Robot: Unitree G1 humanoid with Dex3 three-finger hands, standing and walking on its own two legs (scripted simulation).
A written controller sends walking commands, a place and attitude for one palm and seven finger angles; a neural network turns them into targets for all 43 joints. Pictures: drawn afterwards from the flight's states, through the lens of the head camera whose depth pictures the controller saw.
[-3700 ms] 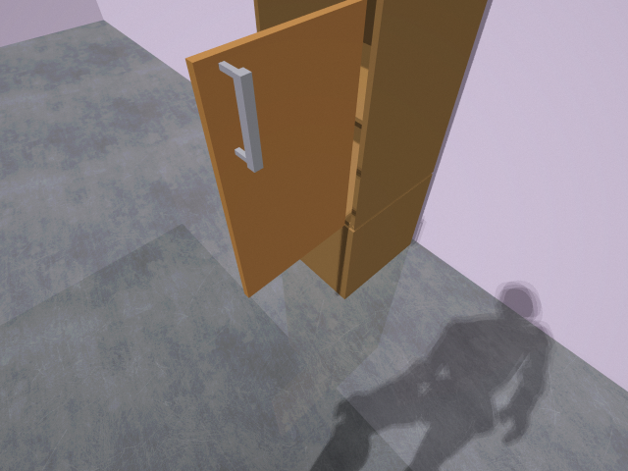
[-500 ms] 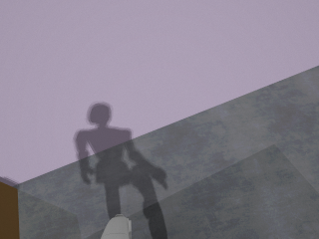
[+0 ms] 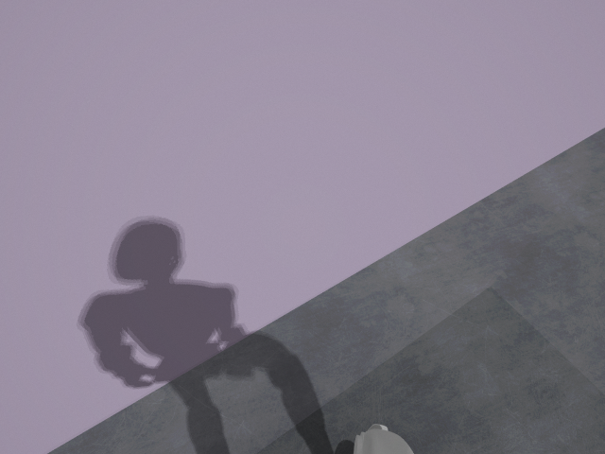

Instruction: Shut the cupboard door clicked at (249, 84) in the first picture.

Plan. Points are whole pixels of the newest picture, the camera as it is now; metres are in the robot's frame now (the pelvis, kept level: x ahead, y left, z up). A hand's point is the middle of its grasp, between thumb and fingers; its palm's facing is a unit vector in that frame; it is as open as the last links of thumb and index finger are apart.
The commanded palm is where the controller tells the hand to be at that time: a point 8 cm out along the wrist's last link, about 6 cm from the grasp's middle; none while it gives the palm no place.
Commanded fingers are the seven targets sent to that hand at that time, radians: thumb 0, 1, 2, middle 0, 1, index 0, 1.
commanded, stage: turn to face it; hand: left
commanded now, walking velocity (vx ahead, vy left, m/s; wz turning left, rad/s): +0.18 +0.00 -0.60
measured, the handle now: out of the picture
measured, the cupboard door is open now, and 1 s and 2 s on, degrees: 92 92 92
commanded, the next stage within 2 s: none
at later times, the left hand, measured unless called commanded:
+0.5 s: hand (224, 366) +0.27 +0.16 -0.19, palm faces +0.17 -0.98 -0.14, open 7.2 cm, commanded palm none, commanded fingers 0.00 0.90 0.90 -0.20 -0.30 -0.20 -0.30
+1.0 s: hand (238, 402) +0.21 +0.12 -0.16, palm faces +0.46 -0.84 -0.27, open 7.4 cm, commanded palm none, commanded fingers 0.00 0.90 0.90 -0.20 -0.30 -0.20 -0.30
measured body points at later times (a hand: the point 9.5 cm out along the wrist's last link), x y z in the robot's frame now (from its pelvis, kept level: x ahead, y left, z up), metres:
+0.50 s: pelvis +0.19 -0.02 -0.02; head +0.23 +0.01 +0.42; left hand +0.26 +0.21 -0.18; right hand +0.24 -0.25 -0.17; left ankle +0.21 +0.09 -0.74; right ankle +0.14 -0.14 -0.72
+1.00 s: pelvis +0.25 -0.08 +0.00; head +0.31 -0.08 +0.45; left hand +0.18 +0.16 -0.14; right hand +0.47 -0.28 -0.15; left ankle +0.17 +0.04 -0.67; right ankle +0.27 -0.18 -0.74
